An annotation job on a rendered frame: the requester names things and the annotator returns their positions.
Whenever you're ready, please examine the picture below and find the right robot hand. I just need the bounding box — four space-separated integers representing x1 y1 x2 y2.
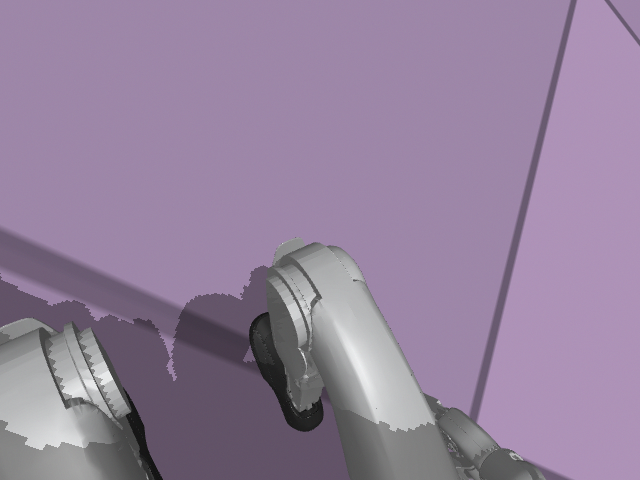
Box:
423 393 502 480

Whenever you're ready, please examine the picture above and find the right robot foot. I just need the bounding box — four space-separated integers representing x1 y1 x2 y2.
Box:
249 312 323 432

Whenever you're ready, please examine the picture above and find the left robot foot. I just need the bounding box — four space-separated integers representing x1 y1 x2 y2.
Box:
123 388 163 480

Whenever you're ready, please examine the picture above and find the right robot arm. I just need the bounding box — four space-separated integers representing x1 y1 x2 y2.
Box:
479 449 546 480

